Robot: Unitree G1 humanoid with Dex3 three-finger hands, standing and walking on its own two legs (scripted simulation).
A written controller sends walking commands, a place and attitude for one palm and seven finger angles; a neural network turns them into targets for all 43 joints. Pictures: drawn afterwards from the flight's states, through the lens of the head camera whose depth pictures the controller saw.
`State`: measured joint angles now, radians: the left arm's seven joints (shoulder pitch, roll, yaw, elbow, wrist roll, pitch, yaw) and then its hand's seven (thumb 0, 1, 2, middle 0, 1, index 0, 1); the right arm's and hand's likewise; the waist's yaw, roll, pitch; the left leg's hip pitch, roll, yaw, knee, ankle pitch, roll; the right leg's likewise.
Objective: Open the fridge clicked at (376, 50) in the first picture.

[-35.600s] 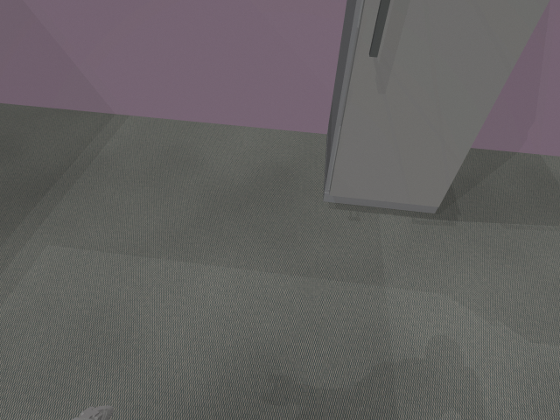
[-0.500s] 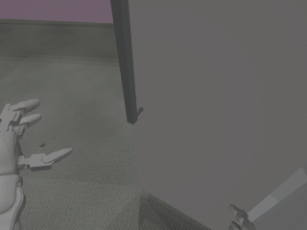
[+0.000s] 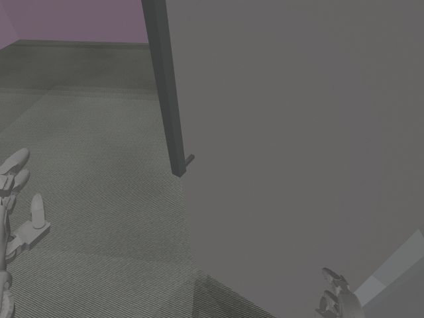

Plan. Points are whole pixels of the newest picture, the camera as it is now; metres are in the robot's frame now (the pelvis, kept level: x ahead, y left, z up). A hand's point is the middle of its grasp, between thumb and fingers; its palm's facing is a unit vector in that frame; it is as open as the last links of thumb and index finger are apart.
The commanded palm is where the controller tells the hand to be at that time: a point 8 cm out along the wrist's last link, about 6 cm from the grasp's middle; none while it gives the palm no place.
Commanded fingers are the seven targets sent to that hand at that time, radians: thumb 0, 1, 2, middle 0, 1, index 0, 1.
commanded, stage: draw the hand back to the body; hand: left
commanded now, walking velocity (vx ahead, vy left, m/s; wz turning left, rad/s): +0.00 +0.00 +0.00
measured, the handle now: (175, 90) +0.45 +0.15 +0.23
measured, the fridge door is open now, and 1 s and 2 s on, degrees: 65 65 65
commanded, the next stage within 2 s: step back with the hand held close in 0.22 s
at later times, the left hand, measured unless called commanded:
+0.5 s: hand (58, 215) +0.20 +0.27 +0.16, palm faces +0.45 -0.79 -0.41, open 7.4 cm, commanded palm +0.13 +0.30 +0.18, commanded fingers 0.00 0.90 0.90 -0.20 -0.30 -0.20 -0.30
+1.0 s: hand (13, 254) +0.13 +0.30 +0.15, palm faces +0.49 -0.78 -0.40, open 7.4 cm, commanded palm +0.07 +0.33 +0.18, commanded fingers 0.00 0.90 0.90 -0.20 -0.30 -0.20 -0.30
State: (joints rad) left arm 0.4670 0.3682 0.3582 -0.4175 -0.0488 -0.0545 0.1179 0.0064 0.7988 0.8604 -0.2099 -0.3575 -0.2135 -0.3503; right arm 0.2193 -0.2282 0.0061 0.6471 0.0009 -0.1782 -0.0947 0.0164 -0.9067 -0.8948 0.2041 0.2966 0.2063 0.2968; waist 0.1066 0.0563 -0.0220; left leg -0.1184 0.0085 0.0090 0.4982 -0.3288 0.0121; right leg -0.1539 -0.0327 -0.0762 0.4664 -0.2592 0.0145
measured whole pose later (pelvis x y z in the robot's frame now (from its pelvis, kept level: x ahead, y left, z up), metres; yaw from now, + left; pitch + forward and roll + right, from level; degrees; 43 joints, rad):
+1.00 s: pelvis -0.07 +0.03 -0.01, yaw -1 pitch -1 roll -1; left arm 0.43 0.34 0.40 -0.44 0.01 -0.21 0.16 0.01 0.89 0.90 -0.20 -0.31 -0.21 -0.30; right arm 0.22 -0.19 0.03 0.58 0.00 -0.10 -0.09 0.02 -0.90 -0.89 0.21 0.30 0.21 0.30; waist 0.05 -0.01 0.03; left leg -0.35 -0.02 0.04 0.64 -0.28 0.06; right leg -0.36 -0.06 -0.02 0.57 -0.20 0.05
